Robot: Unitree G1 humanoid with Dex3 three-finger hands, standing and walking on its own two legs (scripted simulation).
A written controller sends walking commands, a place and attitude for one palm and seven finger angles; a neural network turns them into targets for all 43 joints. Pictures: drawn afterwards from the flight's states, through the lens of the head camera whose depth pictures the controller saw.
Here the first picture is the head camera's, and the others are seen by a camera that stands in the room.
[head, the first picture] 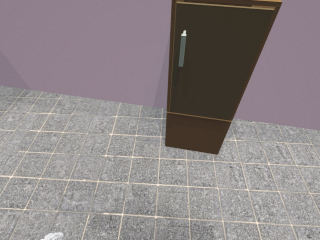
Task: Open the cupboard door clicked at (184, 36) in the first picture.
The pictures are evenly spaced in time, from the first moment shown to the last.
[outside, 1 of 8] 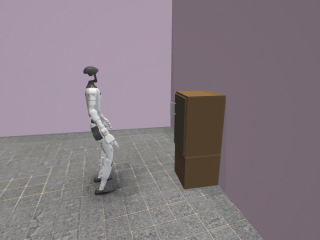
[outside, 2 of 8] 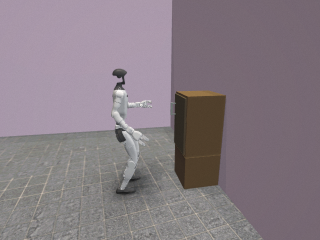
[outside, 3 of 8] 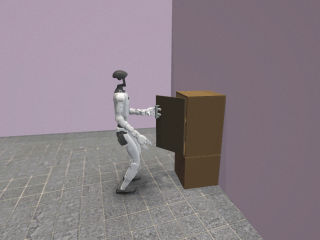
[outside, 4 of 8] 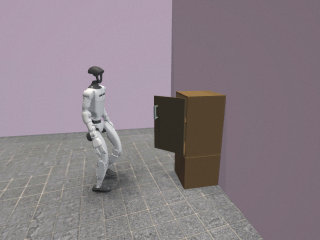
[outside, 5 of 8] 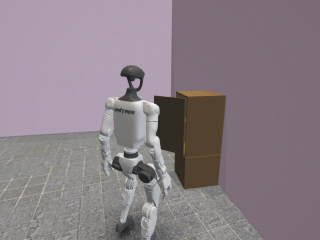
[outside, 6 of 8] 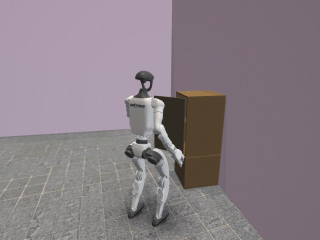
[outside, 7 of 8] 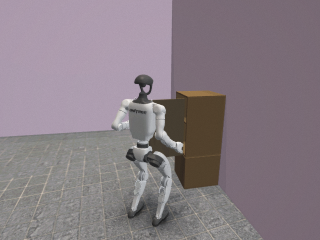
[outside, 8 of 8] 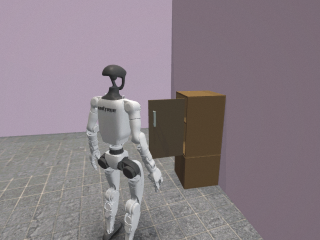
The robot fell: no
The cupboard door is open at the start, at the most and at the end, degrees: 0 95 95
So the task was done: yes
